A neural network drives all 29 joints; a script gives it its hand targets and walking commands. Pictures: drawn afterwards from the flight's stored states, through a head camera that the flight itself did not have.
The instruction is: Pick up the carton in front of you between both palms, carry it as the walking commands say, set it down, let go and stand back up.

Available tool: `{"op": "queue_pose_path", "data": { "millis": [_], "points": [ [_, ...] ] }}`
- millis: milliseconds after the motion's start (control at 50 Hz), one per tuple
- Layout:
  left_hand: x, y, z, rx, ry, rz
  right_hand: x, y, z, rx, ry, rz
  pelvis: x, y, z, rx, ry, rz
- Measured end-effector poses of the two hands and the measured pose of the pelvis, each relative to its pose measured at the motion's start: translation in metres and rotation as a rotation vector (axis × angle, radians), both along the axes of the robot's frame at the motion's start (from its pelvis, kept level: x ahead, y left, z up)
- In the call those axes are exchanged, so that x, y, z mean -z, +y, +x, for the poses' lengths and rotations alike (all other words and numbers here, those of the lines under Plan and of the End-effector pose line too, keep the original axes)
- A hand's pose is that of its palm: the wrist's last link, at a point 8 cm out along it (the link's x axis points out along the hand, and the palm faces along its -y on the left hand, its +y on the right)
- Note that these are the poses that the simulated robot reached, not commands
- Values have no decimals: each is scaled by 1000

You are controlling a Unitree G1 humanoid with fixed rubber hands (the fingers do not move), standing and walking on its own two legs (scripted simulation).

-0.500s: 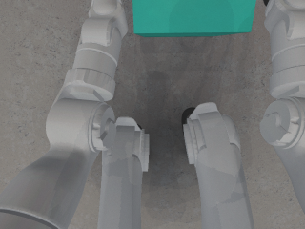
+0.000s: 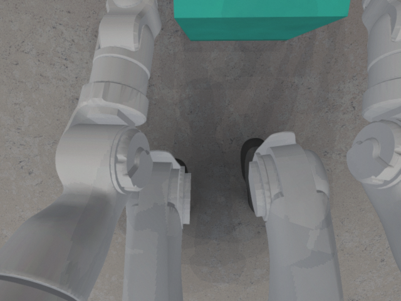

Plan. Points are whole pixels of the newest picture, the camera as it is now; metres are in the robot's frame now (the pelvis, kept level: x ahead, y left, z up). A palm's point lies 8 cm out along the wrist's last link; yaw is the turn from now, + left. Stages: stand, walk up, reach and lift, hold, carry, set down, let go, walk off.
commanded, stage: set down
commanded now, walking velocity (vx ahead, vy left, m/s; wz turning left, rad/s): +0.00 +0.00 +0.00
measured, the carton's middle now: out of the picture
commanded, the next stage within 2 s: let go in 1.50 s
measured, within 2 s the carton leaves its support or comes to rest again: neither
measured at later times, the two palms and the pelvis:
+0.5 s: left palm out of the picture +0.56 +0.07 -0.18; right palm out of the picture +0.50 -0.32 -0.18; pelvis -0.02 +0.00 -0.01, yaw -1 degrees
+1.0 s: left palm out of the picture +0.57 +0.05 -0.01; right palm out of the picture +0.51 -0.32 -0.02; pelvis -0.01 -0.01 +0.09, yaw -2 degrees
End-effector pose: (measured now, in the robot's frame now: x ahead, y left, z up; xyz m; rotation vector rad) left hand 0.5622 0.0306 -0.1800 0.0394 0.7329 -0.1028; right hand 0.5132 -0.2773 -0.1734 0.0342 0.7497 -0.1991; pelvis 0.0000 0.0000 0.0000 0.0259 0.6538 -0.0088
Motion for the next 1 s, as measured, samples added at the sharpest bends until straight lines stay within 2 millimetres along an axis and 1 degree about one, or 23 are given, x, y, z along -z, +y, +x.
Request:
{"op": "queue_pose_path", "data": {
  "millis": [200, 260, 300, 340, 380, 420, 460, 520, 580, 620, 720, 820, 900, 1000],
  "points": [
    [1, 1, 1, 27, -26, 9, 3, -1, -1, 9, -24, 8, 4, 3, -2, 3, -26, -8],
    [7, 6, -3, 49, -21, 47, 17, -2, -13, 13, 27, -11, 5, 3, -4, 7, -42, -7],
    [15, 14, -8, 36, -1, 69, 26, -9, -23, 45, 55, -34, 6, 2, -5, 10, -48, -7],
    [20, 24, -12, 16, 9, 82, 31, -18, -30, 79, 58, -56, 7, 2, -7, 13, -54, -7],
    [23, 33, -13, 3, 6, 90, 30, -28, -31, 103, 41, -69, 8, 1, -9, 15, -62, -8],
    [20, 38, -11, -2, -8, 94, 26, -35, -28, 118, 15, -71, 10, 1, -12, 17, -71, -8],
    [14, 38, -8, -3, -27, 91, 18, -40, -22, 123, -11, -67, 12, 0, -14, 18, -80, -6],
    [-2, 33, -1, -5, -59, 82, 3, -43, -13, 119, -44, -58, 13, -2, -18, 22, -86, -2],
    [-23, 25, 5, -7, -90, 79, -16, -41, -5, 106, -75, -49, 10, -3, -20, 31, -84, 5],
    [-39, 20, 8, -9, -107, 81, -31, -40, -2, 99, -95, -48, 4, -4, -21, 37, -79, 11],
    [-82, 11, 10, -19, -104, 93, -72, -42, -4, 97, -103, -51, -21, -4, -20, 49, -41, 23],
    [-118, 11, 11, -35, -87, 96, -109, -44, -8, 98, -94, -56, -49, -5, -16, 58, 24, 33],
    [-141, 16, 12, -43, -91, 96, -133, -45, -7, 95, -96, -60, -68, -6, -13, 61, 67, 38],
    [-166, 22, 13, -46, -103, 96, -157, -45, -6, 94, -99, -65, -92, -7, -9, 59, 103, 37]
  ]
}}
